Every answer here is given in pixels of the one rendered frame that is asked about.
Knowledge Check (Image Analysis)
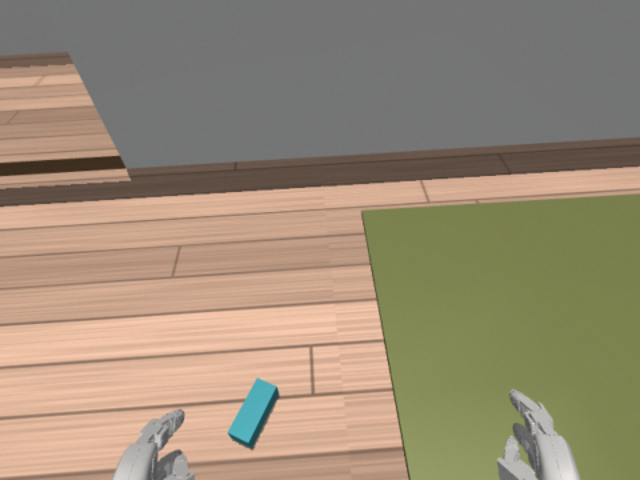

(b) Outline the right robot hand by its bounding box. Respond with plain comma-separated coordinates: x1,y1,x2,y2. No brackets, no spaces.
497,389,581,480

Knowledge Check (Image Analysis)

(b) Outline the carton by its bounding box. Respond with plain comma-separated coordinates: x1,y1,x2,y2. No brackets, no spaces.
227,378,279,449

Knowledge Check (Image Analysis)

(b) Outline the left robot hand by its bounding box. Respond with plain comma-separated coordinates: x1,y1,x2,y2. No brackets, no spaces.
112,409,195,480

